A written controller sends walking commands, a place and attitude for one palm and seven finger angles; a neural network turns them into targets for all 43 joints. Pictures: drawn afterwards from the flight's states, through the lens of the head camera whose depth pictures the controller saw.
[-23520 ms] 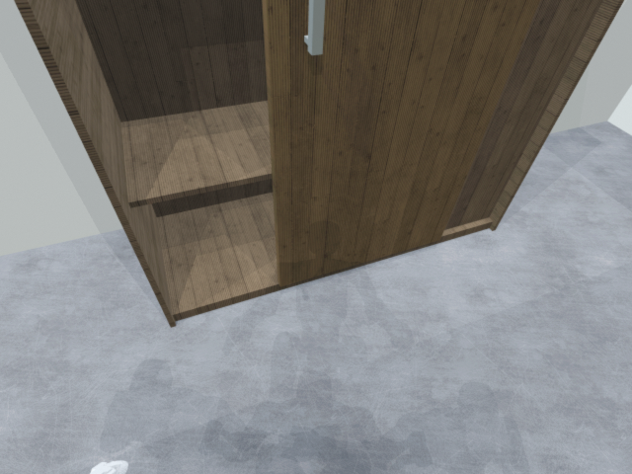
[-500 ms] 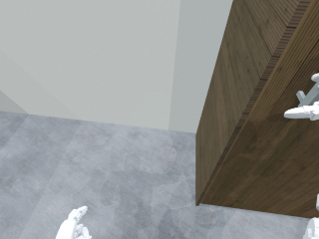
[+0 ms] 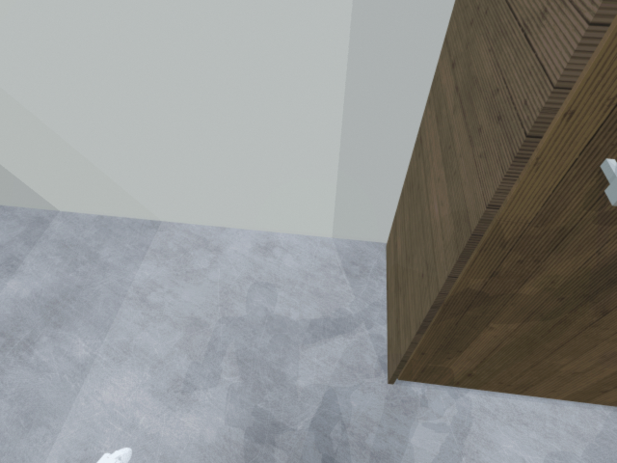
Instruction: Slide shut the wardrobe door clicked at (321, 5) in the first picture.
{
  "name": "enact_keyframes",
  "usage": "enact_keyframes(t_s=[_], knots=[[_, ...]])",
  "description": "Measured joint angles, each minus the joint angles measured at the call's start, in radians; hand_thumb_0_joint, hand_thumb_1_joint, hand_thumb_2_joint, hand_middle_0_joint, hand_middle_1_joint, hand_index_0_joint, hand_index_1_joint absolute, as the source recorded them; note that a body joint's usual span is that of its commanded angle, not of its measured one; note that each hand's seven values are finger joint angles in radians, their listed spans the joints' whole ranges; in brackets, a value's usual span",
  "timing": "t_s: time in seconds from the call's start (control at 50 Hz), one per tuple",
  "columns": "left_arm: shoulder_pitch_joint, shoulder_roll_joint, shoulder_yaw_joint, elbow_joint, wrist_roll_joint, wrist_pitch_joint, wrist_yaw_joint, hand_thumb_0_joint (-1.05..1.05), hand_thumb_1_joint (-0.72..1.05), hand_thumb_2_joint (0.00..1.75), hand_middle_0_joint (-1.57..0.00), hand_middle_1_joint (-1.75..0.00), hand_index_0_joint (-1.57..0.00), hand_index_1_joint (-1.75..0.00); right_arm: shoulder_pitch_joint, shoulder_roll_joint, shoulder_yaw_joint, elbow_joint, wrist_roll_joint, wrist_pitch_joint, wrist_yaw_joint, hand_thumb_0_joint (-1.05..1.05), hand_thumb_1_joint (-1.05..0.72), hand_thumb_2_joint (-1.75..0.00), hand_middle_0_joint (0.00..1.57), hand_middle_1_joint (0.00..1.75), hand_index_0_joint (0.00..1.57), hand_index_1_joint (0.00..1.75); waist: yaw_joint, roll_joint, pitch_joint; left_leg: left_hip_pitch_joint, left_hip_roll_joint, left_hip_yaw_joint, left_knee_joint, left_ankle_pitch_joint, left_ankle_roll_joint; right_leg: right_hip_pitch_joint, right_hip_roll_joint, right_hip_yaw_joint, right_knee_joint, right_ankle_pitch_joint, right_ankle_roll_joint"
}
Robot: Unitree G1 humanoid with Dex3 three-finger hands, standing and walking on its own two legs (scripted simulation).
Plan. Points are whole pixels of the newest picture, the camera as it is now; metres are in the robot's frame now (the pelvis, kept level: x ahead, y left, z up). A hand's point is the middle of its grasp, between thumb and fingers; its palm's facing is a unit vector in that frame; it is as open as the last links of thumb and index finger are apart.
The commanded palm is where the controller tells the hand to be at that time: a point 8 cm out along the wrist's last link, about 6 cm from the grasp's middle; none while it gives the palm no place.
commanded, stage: slip the hand off the handle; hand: right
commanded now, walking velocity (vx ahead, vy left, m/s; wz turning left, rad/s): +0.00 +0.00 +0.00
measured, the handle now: out of the picture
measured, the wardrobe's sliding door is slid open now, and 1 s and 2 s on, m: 0.00 0.00 0.00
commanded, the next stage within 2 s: draw the hand back to the body in 0.66 s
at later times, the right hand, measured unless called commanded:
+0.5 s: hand out of the picture +0.29 -0.39 +0.24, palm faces +0.54 +0.80 -0.26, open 14.7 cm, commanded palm +0.24 -0.42 +0.24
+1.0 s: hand out of the picture +0.25 -0.36 +0.22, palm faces +0.18 +0.98 -0.07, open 14.7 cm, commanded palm +0.20 -0.40 +0.23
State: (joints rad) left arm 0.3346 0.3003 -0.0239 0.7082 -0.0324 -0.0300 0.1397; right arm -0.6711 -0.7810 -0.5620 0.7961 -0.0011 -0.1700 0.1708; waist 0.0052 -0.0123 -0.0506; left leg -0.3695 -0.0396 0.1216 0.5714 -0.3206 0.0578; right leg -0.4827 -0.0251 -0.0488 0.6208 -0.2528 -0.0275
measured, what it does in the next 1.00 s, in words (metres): stands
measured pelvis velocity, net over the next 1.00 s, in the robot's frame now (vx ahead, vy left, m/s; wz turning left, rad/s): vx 0.00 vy -0.02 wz -0.02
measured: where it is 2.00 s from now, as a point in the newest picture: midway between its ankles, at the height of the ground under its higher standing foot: outside the picture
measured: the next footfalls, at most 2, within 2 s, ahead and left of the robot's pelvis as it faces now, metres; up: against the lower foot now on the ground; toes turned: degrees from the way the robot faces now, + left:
none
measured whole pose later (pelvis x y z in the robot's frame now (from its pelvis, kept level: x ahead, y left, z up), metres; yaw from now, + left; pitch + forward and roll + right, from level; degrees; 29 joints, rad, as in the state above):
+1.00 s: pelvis +0.00 -0.02 +0.01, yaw -1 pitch -2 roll +1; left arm 0.20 0.28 -0.11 0.63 -0.10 -0.14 0.16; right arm -0.14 -0.62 -0.58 0.15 0.37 0.32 0.48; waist -0.07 -0.06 -0.05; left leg -0.14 -0.01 0.12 0.46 -0.29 0.02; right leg -0.26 0.01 -0.05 0.53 -0.23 -0.06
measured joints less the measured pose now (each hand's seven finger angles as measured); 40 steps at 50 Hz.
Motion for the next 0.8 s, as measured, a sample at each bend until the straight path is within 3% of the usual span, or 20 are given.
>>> enact_keyframes(t_s=[0.12, 0.24, 0.34, 0.6, 0.7, 0.8], knots=[[0.019, 0.001, 0.009, -0.020, -0.005, 0.019, -0.010, 0.01, 0.90, 0.90, -0.21, -0.30, -0.20, -0.30, 0.069, 0.001, -0.033, -0.051, 0.030, -0.006, 0.017, -0.01, 0.56, -0.19, 0.39, 1.25, 0.28, 1.17, 0.005, -0.008, -0.011, -0.019, 0.000, -0.019, 0.018, -0.005, -0.005, -0.010, -0.003, -0.019, 0.013, -0.011, -0.006], [0.002, -0.016, 0.001, -0.054, -0.009, 0.008, -0.016, 0.01, 0.90, 0.90, -0.21, -0.30, -0.20, -0.30, 0.240, 0.073, -0.081, -0.252, 0.081, 0.017, 0.010, -0.01, 0.56, -0.19, 0.32, 1.19, 0.26, 1.16, 0.000, -0.012, -0.014, -0.001, 0.002, -0.049, 0.021, -0.008, -0.014, 0.021, -0.003, -0.048, 0.007, -0.020, -0.016], [-0.033, -0.038, -0.012, -0.073, -0.006, -0.021, -0.014, 0.02, 0.90, 0.90, -0.21, -0.30, -0.20, -0.30, 0.358, 0.130, -0.100, -0.428, 0.108, 0.072, -0.018, -0.01, 0.56, -0.19, 0.28, 1.17, 0.26, 1.15, -0.016, -0.012, -0.018, 0.030, 0.009, -0.054, 0.012, -0.010, -0.022, 0.054, 0.004, -0.053, -0.002, -0.024, -0.022], [-0.149, -0.047, -0.041, -0.092, -0.003, -0.080, 0.008, 0.01, 0.90, 0.90, -0.21, -0.30, -0.20, -0.30, 0.490, 0.211, -0.015, -0.702, 0.151, 0.203, -0.035, -0.01, 0.56, -0.19, 0.26, 1.15, 0.25, 1.15, -0.094, -0.014, -0.017, 0.121, 0.042, -0.014, -0.035, -0.001, -0.038, 0.126, 0.045, -0.015, -0.051, 0.002, -0.035], [-0.174, -0.059, -0.052, -0.095, 0.003, -0.088, 0.007, 0.01, 0.90, 0.90, -0.21, -0.30, -0.20, -0.30, 0.528, 0.232, 0.001, -0.765, 0.157, 0.220, -0.043, -0.01, 0.56, -0.19, 0.26, 1.15, 0.25, 1.15, -0.103, -0.013, -0.010, 0.146, 0.044, -0.010, -0.055, 0.009, -0.037, 0.151, 0.049, -0.011, -0.072, 0.014, -0.035], [-0.171, -0.071, -0.062, -0.085, 0.002, -0.088, 0.008, 0.01, 0.90, 0.90, -0.21, -0.30, -0.20, -0.30, 0.530, 0.216, -0.014, -0.750, 0.163, 0.229, -0.039, -0.01, 0.56, -0.19, 0.26, 1.15, 0.26, 1.15, -0.102, -0.009, -0.005, 0.159, 0.039, -0.008, -0.068, 0.018, -0.034, 0.163, 0.046, -0.008, -0.083, 0.022, -0.031]])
